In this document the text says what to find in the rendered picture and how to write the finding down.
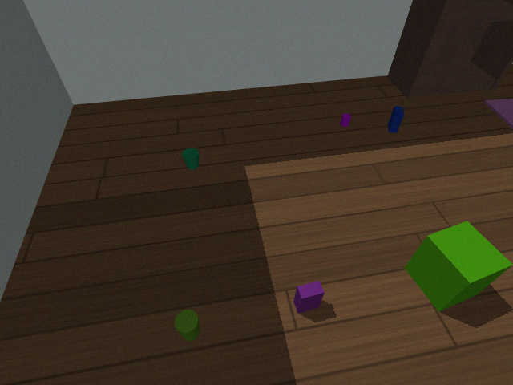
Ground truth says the bookshelf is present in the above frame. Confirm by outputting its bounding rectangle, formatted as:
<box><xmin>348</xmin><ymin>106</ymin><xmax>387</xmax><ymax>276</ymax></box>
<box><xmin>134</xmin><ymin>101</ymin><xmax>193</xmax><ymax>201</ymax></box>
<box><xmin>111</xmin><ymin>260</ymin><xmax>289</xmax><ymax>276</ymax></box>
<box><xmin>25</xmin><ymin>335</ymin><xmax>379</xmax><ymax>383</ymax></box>
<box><xmin>387</xmin><ymin>0</ymin><xmax>513</xmax><ymax>99</ymax></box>

